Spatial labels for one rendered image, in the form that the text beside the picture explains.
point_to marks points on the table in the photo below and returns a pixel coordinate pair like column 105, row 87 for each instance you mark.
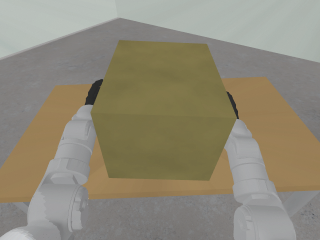
column 291, row 153

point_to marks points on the robot left upper arm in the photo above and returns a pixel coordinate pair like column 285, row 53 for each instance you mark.
column 57, row 210

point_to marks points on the right robot forearm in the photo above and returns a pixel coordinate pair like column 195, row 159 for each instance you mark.
column 251, row 182

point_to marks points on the left robot forearm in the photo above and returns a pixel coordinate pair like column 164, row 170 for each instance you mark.
column 71, row 162

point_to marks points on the robot left hand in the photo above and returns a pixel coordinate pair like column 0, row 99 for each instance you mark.
column 93, row 92

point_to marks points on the robot right upper arm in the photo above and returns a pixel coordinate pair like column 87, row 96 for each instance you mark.
column 261, row 222

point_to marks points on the carton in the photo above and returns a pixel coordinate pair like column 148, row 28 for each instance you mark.
column 162, row 112

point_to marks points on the robot right hand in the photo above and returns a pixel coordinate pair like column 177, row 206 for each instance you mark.
column 233, row 104

